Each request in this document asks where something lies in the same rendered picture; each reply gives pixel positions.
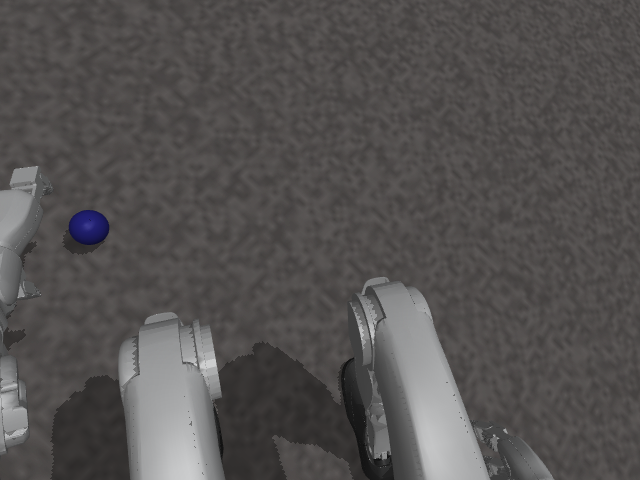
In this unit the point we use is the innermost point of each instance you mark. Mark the left robot hand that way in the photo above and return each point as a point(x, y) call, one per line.
point(21, 215)

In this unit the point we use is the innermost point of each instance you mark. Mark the right robot hand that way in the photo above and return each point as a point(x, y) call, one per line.
point(518, 461)

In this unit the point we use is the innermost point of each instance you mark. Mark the ball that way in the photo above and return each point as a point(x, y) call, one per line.
point(88, 227)

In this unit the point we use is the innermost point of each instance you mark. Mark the left robot arm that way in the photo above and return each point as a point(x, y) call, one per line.
point(14, 420)

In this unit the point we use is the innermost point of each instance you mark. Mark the right robot foot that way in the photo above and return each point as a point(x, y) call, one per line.
point(374, 469)

